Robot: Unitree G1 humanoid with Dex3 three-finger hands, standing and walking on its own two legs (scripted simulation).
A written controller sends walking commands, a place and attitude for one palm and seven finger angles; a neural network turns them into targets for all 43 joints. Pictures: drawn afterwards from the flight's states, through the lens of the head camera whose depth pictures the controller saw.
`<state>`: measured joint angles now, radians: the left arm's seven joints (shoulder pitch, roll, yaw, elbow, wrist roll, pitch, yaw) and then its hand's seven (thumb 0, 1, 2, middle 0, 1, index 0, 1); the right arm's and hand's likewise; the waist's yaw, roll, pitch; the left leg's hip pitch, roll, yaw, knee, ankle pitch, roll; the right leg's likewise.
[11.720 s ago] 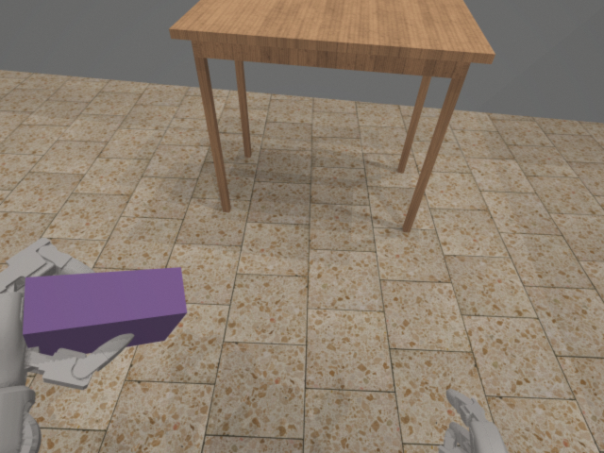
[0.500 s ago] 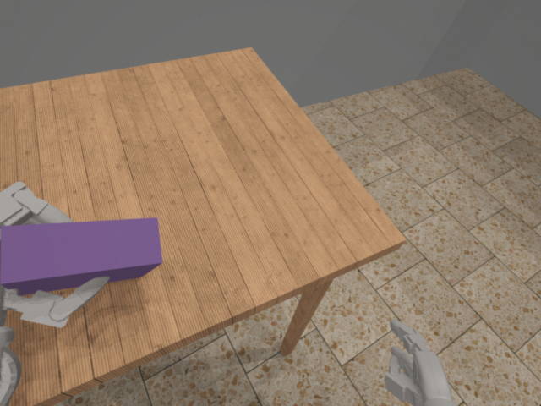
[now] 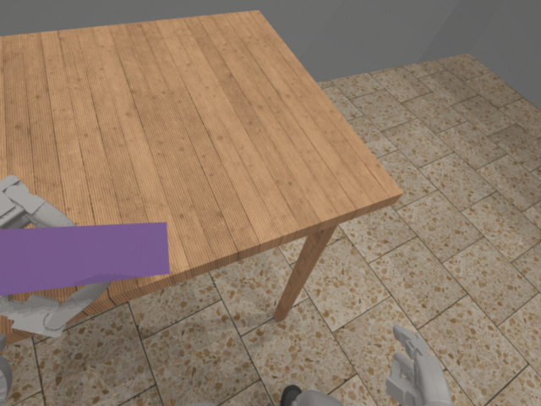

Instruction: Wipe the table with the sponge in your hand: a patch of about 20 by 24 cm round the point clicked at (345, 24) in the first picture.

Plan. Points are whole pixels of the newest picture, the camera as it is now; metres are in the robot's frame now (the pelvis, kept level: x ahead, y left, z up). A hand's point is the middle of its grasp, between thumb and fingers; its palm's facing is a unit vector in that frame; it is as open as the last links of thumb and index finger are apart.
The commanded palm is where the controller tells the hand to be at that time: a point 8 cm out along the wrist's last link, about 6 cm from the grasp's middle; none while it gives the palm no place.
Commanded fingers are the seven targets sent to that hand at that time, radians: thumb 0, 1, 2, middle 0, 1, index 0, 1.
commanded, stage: come to a stop and stand still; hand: left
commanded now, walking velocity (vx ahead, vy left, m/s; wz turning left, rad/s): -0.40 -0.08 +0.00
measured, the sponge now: (110, 255) +0.24 +0.19 +0.15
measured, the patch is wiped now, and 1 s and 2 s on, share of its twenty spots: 0.00 0.00 0.00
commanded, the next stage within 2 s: look again from close up in 1.30 s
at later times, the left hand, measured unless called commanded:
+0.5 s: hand out of the picture +0.13 +0.23 +0.17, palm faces +0.35 -0.84 -0.40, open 9.1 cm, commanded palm +0.09 +0.27 +0.19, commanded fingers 0.00 0.10 1.30 -1.20 -1.60 -1.20 -1.60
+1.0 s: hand out of the picture +0.15 +0.24 +0.16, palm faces +0.42 -0.83 -0.38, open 9.1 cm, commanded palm +0.10 +0.28 +0.19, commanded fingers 0.00 0.10 1.30 -1.20 -1.60 -1.20 -1.60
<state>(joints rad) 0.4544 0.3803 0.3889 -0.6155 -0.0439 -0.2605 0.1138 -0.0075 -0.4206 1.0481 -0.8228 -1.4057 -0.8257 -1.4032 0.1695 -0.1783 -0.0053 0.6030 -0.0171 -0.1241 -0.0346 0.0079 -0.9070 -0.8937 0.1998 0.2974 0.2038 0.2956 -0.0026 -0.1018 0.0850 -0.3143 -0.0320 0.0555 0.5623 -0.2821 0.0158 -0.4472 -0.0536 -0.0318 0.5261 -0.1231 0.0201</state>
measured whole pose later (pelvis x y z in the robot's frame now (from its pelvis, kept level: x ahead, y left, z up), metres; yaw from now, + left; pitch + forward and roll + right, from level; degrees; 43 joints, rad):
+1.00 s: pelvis -0.06 +0.00 +0.01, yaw +0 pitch -2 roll +0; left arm 0.44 0.32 0.34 -0.43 -0.04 -0.19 0.13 -0.01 -0.42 1.05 -0.83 -1.41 -0.83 -1.40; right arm 0.24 -0.21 0.01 0.65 0.00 -0.09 -0.03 0.01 -0.91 -0.89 0.20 0.30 0.20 0.30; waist 0.02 0.00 0.05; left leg -0.22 -0.01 0.00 0.51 -0.26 0.01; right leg -0.20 0.02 -0.06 0.52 -0.29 -0.04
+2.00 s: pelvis -0.08 +0.03 +0.01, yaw -1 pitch -2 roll -1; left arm 0.34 0.31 0.32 -0.37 -0.01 -0.23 0.11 -0.01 -0.43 1.05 -0.82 -1.41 -0.83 -1.41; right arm 0.23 -0.19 0.04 0.59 -0.01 -0.15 -0.02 0.01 -0.91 -0.89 0.20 0.30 0.20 0.30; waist 0.05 -0.04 0.02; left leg -0.21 -0.05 0.04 0.44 -0.21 0.07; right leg -0.19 0.00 -0.01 0.43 -0.20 0.00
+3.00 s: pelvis -0.06 +0.04 +0.02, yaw -1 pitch +0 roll -1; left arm 0.40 0.34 0.34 -0.41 -0.04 -0.21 0.09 -0.01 -0.43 1.06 -0.83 -1.41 -0.83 -1.41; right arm 0.20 -0.19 0.04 0.55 -0.01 -0.09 -0.03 0.01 -0.91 -0.89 0.20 0.30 0.20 0.30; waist 0.04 -0.01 0.04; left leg -0.19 -0.05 0.04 0.40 -0.21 0.07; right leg -0.16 0.00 0.00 0.35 -0.19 0.01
